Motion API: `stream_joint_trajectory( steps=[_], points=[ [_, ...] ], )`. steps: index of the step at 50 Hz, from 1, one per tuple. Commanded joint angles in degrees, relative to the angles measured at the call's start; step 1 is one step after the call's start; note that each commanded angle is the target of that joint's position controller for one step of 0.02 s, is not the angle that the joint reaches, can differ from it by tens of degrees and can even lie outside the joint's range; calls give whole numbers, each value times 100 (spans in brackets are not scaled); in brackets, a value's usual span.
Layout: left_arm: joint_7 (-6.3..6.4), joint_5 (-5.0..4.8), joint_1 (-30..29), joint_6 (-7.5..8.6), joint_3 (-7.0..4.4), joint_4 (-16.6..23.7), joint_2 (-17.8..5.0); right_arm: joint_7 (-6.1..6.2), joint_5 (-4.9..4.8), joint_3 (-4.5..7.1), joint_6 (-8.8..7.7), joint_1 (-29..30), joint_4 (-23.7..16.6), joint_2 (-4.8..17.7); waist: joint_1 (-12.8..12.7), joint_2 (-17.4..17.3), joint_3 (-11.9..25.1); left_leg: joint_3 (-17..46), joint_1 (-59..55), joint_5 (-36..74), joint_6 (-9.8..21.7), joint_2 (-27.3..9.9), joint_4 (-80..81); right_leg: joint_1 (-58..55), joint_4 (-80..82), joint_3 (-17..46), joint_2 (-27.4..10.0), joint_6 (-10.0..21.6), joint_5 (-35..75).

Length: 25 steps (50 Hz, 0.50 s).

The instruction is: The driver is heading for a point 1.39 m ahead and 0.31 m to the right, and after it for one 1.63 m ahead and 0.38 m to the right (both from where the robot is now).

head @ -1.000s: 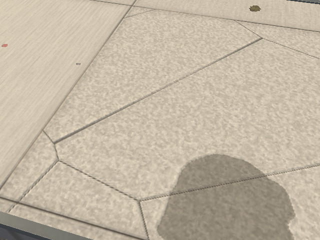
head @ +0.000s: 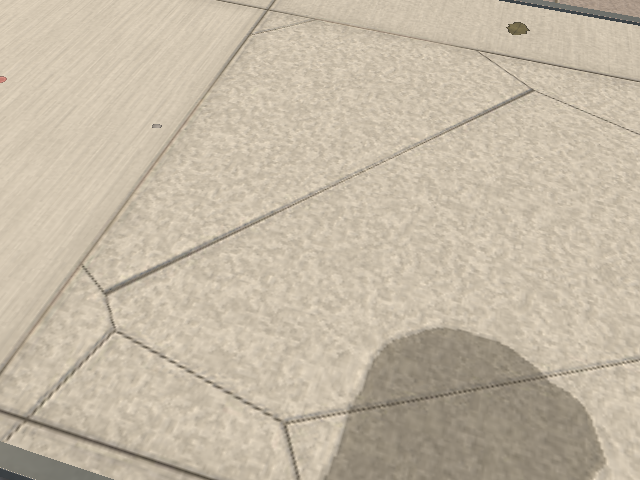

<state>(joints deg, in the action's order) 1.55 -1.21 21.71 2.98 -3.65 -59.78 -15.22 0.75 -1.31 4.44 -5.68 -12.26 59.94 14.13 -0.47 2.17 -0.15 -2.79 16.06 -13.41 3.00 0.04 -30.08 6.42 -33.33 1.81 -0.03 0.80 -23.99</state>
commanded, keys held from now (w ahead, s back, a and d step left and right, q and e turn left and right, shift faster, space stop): w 0.68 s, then no key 0.32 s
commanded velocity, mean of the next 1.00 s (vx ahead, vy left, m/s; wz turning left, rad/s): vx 0.41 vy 0.00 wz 0.00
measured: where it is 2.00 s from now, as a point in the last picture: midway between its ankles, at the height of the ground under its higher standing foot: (372, 311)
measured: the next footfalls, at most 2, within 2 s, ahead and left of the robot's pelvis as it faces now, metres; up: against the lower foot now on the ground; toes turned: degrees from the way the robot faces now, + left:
right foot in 0.48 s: +0.42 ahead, -0.10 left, +0.16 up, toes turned -5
left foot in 1.00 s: +0.70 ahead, +0.09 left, +0.16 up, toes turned +0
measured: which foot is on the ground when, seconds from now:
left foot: down 0.00-0.50, up 0.52-0.98, down 1.00-1.00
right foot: up 0.00-0.46, down 0.48-1.00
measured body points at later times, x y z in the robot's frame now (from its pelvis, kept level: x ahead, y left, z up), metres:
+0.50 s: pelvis +0.25 -0.02 +0.02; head +0.28 +0.00 +0.47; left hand +0.49 +0.14 -0.05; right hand +0.13 -0.22 -0.11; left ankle +0.03 +0.10 -0.70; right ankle +0.38 -0.09 -0.58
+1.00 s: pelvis +0.52 -0.01 +0.15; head +0.54 -0.02 +0.60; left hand +0.53 +0.23 +0.01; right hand +0.74 -0.24 +0.07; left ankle +0.66 +0.09 -0.56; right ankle +0.39 -0.10 -0.57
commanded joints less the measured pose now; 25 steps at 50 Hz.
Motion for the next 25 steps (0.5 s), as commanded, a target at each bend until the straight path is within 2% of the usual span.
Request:
stream_joint_trajectory(
  steps=[1,2,3,4,5,6,8,9,10,12,13,14,15,16,17,18,19,20,21,22,23,24,25],
  points=[
    [-50,-98,-221,220,74,562,-99,-31,98,205,-42,-2297,467,898,706,-1348,427,4147,-2704,-753,1577,-2288,1835,3536,-4115,324,235,114,-1032],
    [-115,-210,-351,259,39,614,-276,-60,66,89,-72,-1738,303,567,510,-944,-193,3492,-2309,-1251,1387,-2156,1846,4130,-4631,367,-91,285,-558],
    [-156,-196,-533,293,15,643,-328,-105,69,-14,-67,-1271,151,349,368,-622,-462,2868,-1943,-1306,1134,-1834,1978,4223,-4595,242,-370,368,51],
    [-160,-127,-622,323,-8,664,-306,-145,95,-67,-55,-988,39,332,246,-473,-576,2479,-1694,-788,959,-1626,2093,4179,-4397,174,-521,374,534],
    [-180,-97,-571,301,-30,617,-262,-164,156,-112,-11,-1048,46,267,179,-540,-531,2172,-1558,-139,904,-1488,2121,4042,-4606,52,-580,304,689],
    [-230,-70,-451,257,-15,557,-121,-171,200,-149,52,-1255,109,212,172,-698,-446,1843,-1499,492,908,-1351,2059,4059,-5137,-111,-549,228,651],
    [-288,-91,-422,158,29,542,109,-128,207,-205,135,-1750,263,204,219,-777,-440,1582,-1433,1163,1129,-1346,2020,4590,-6425,-372,-470,65,313],
    [-270,-174,-486,70,78,584,272,-109,216,-260,189,-1967,342,145,224,-917,-603,1629,-1411,920,1262,-1447,1979,5270,-7563,-441,-458,-22,-160],
    [-256,-219,-679,27,136,746,337,-89,190,-313,228,-2007,349,87,193,-781,-797,1662,-1369,432,1292,-1519,1994,5982,-8151,-326,-557,-45,-358],
    [-234,-244,-1276,32,322,1110,621,-47,176,-423,330,-2365,507,-38,328,-798,-1109,1921,-1760,293,1268,-1805,1835,7743,-9758,-244,-554,7,-823],
    [-242,-238,-1443,65,410,1294,710,-21,195,-471,365,-2516,536,-86,333,-608,-1140,1921,-1949,269,1179,-1897,1721,8397,-10154,-43,-547,64,-836],
    [-261,-212,-1707,120,525,1489,848,9,221,-497,391,-2591,568,-86,349,-475,-1223,1793,-1995,344,1050,-1903,1656,8843,-10289,38,-503,111,-807],
    [-285,-188,-1951,171,612,1719,885,38,245,-545,407,-2521,528,-166,318,-364,-1283,1534,-1753,245,891,-1757,1683,8961,-10031,-9,-487,130,-678],
    [-326,-76,-2588,247,788,2254,977,72,168,-608,435,-2164,410,-179,180,-252,-1416,969,-747,153,591,-1322,1875,8408,-8768,-295,-570,140,-169],
    [-349,4,-2922,306,858,2522,997,126,200,-644,444,-2043,320,-208,179,-366,-1241,728,-12,293,560,-1068,2215,7604,-7929,-768,-657,67,304],
    [-351,127,-3049,325,911,2741,884,194,157,-612,412,-1917,164,-98,101,-191,-872,551,1060,768,669,-1062,2980,5742,-6530,-1014,-765,79,1008],
    [-300,196,-3205,321,912,2826,845,202,78,-548,375,-2233,245,32,226,-277,-479,514,1063,1433,802,-1125,3378,4660,-6092,-1266,-646,119,1309],
    [-273,127,-2874,359,856,2829,740,184,-50,-535,302,-1874,117,257,-141,-592,-144,186,900,3633,781,-1097,3235,3341,-5113,-1445,-491,311,1190],
    [-239,90,-2500,397,752,2781,511,158,-75,-465,249,-2054,126,599,-339,-1029,418,53,16,6687,805,-1115,2595,2632,-4815,-1687,-53,424,859],
    [-236,-8,-2090,386,595,2730,219,158,14,-424,263,-2264,206,870,-645,-1703,814,112,-1183,8990,700,-1322,1900,2461,-4274,-1658,226,560,219],
    [-257,-131,-1610,326,409,2610,-170,137,138,-395,329,-2307,291,983,-1029,-2272,973,209,-2186,10353,606,-1439,999,2304,-3342,-1538,448,725,-22],
    [-304,-93,-918,255,240,2426,-568,156,251,-378,336,-2047,223,932,-1401,-2535,1223,279,-2434,10877,482,-1426,-241,1707,-2583,-650,312,974,131],
    [-381,184,59,222,64,1947,-1158,156,280,-419,232,-2140,-28,511,-1387,-615,2066,521,-934,8432,414,-838,-2131,-88,-1765,1828,-752,1593,926]
  ],
)
Velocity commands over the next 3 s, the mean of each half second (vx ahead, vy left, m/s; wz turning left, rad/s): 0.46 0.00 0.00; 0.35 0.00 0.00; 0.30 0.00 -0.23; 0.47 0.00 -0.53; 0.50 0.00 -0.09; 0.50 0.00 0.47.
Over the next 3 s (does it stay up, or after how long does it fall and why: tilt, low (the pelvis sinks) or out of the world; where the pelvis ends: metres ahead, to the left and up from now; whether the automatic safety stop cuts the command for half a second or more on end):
stays up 1.28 -0.36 0.16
